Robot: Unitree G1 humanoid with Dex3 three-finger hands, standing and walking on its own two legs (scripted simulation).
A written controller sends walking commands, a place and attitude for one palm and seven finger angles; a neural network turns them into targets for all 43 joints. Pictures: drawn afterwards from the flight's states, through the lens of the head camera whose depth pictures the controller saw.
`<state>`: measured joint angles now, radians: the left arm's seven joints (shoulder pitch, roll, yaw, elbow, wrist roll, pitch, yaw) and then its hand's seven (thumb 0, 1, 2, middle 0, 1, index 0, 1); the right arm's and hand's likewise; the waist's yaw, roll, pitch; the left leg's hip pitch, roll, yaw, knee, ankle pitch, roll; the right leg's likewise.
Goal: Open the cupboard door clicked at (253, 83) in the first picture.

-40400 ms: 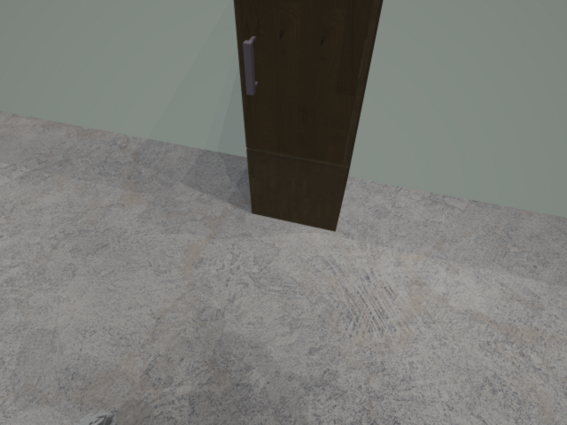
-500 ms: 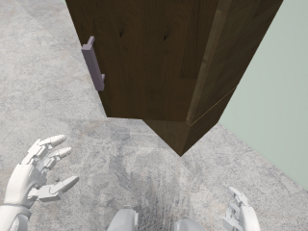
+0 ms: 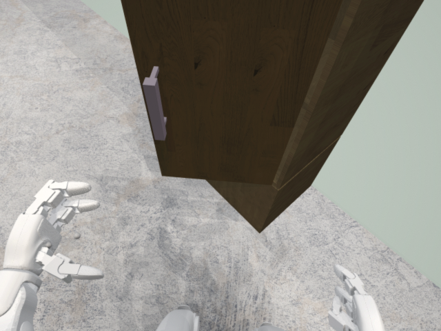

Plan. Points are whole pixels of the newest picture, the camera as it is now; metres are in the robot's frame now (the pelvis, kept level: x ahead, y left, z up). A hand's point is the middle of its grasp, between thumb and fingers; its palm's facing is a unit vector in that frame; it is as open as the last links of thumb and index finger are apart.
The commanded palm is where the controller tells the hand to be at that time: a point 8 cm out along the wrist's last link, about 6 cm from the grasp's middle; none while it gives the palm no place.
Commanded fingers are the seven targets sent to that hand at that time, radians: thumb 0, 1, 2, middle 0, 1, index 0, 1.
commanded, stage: raise the hand with hooked fingers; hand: left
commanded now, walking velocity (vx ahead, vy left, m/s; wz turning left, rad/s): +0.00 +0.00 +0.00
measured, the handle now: (158, 105) +0.56 +0.19 +0.05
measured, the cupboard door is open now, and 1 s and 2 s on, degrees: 44 44 44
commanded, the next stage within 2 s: move the hooked fingers beside the handle in 0.84 s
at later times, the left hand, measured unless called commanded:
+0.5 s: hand (62, 200) +0.30 +0.28 +0.08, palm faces +0.01 -1.00 -0.04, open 14.0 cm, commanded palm +0.27 +0.33 +0.08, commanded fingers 0.00 -0.50 0.30 -0.30 -1.20 -0.30 -1.20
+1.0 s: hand (74, 205) +0.29 +0.26 +0.08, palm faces +0.03 -1.00 -0.05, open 14.0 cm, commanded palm +0.27 +0.31 +0.08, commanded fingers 0.00 -0.50 0.30 -0.30 -1.20 -0.30 -1.20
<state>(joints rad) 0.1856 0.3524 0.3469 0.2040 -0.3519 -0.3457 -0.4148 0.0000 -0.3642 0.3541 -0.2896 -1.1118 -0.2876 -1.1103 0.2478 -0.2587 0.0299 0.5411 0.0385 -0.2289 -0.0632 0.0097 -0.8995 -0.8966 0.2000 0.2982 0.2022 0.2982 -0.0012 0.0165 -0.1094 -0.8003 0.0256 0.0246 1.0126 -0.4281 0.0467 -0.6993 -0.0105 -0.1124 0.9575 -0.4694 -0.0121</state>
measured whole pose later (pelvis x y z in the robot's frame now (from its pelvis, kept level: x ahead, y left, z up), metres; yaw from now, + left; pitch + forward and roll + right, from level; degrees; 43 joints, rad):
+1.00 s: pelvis +0.00 -0.01 +0.01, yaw +0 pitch +11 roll -2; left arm -0.03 0.41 0.42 0.43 -0.36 -0.30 -0.50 -0.01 -0.50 0.30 -0.30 -1.20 -0.30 -1.20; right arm 0.27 -0.28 0.04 0.56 0.04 -0.18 -0.08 0.01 -0.90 -0.90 0.20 0.30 0.20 0.30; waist -0.01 0.03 -0.10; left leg -0.73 0.03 0.02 0.93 -0.40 0.03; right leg -0.64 0.00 -0.11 0.89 -0.44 -0.03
